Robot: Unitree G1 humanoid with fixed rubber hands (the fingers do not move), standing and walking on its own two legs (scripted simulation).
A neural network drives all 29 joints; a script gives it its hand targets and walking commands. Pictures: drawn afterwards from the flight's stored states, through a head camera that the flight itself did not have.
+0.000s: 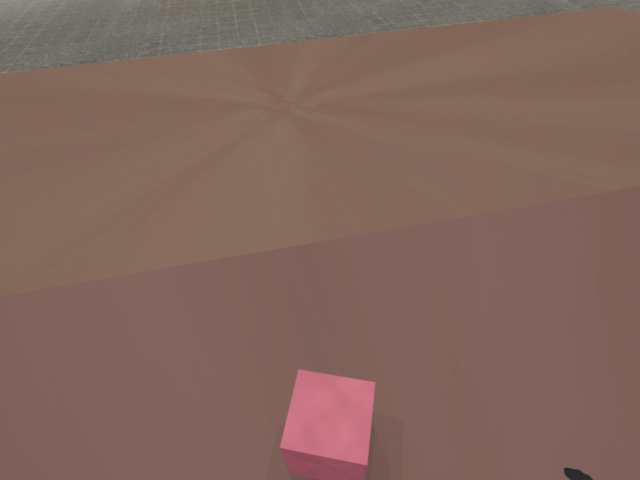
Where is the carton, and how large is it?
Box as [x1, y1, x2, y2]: [280, 369, 374, 479]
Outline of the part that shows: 299,369 280,444 280,449 289,473 317,479 363,479 367,463 374,382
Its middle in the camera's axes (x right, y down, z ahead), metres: +0.02 +0.52 +1.07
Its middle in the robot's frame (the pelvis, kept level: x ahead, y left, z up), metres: +0.41 +0.02 -0.66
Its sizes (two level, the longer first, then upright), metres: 0.210 0.200 0.250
